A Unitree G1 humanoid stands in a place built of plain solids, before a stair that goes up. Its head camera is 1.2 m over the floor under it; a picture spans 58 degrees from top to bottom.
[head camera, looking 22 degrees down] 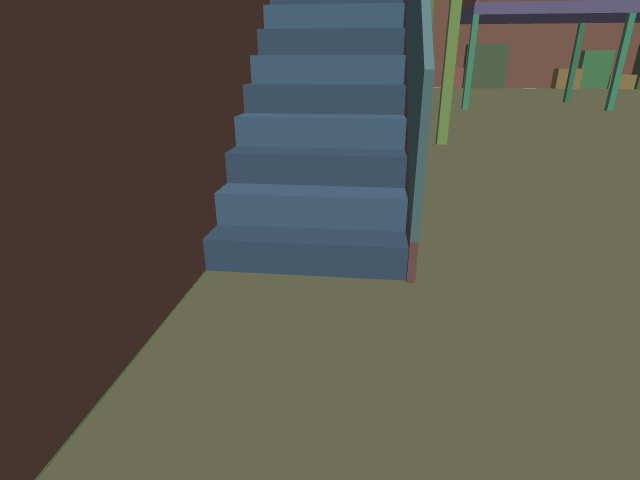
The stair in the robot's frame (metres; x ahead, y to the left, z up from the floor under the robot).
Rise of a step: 0.21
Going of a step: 0.27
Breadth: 1.25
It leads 6 degrees to the right of straight ahead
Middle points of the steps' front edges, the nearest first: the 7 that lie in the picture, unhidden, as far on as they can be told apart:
2.39 0.10 0.21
2.66 0.07 0.43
2.93 0.04 0.64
3.20 0.01 0.85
3.47 -0.02 1.06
3.74 -0.05 1.27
4.01 -0.08 1.49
